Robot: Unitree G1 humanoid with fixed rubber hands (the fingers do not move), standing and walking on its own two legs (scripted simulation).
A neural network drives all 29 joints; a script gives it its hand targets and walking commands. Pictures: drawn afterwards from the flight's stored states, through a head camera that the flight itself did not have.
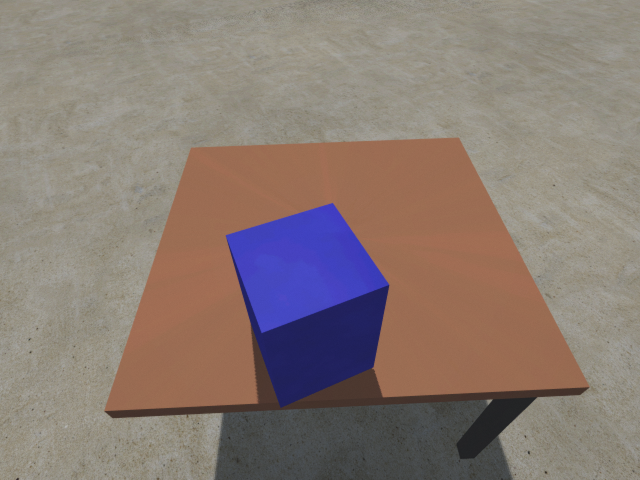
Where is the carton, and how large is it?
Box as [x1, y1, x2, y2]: [226, 203, 388, 407]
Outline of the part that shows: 332,203 226,235 250,322 280,407 373,366 388,284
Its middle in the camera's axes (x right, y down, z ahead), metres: -0.02 +0.11 +0.63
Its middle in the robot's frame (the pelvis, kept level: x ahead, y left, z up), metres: +0.41 +0.04 -0.07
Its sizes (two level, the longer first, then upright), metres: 0.180 0.177 0.248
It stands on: a table, 0.58 m high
